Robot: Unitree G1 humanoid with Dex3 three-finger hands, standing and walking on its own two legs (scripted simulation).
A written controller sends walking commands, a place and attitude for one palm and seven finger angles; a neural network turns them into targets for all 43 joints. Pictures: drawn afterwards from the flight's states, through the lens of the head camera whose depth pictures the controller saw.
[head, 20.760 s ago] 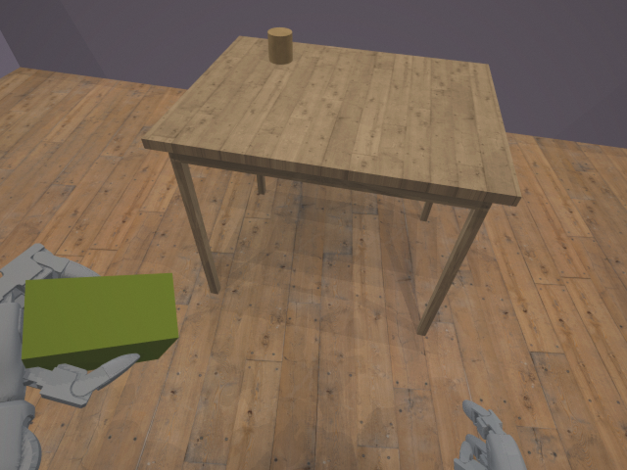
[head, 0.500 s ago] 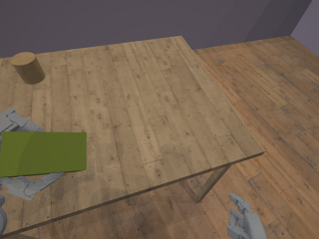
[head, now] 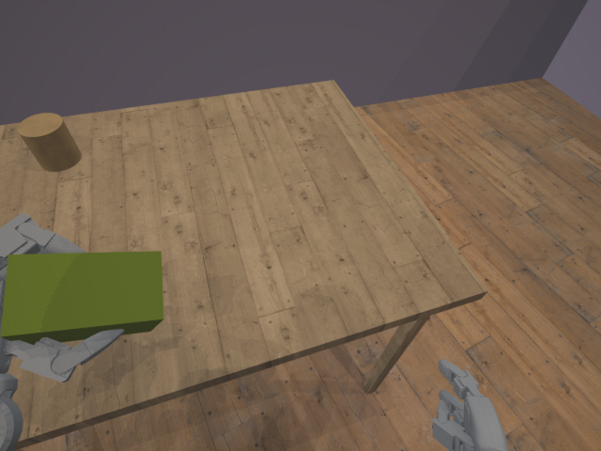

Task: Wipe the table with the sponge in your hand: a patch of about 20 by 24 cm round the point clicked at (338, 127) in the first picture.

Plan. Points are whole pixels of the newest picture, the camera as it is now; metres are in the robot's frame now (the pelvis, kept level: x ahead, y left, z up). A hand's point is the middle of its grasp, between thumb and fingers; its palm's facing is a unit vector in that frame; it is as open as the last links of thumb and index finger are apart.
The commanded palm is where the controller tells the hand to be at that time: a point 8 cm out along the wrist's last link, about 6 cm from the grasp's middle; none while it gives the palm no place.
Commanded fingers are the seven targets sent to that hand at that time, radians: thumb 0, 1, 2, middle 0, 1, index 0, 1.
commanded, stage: shuffle to correct the standing spot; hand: left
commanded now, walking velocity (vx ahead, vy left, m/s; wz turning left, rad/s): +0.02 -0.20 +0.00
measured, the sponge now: (113, 298) +0.22 +0.22 +0.15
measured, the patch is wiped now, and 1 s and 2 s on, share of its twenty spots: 0.00 0.00 0.00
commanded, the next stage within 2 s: none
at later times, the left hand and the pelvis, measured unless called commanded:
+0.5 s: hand (135, 288) +0.23 +0.19 +0.16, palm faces +0.30 -0.90 -0.33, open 10.0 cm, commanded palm +0.18 +0.23 +0.17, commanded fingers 0.00 0.10 1.30 -1.20 -1.60 -1.20 -1.60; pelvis +0.01 -0.04 +0.00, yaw -2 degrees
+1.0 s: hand (167, 289) +0.23 +0.16 +0.16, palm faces +0.28 -0.89 -0.35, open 10.0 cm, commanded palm +0.18 +0.20 +0.17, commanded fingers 0.00 0.10 1.30 -1.20 -1.60 -1.20 -1.60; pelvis +0.01 -0.07 -0.01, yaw -3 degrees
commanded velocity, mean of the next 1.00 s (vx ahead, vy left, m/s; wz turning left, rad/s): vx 0.03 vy -0.20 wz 0.00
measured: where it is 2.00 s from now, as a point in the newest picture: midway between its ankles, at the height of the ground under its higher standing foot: outside the picture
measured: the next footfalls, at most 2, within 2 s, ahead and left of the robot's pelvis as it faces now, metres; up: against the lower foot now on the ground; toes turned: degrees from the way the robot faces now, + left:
none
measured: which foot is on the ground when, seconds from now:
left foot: down 0.00-1.00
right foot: down 0.00-1.00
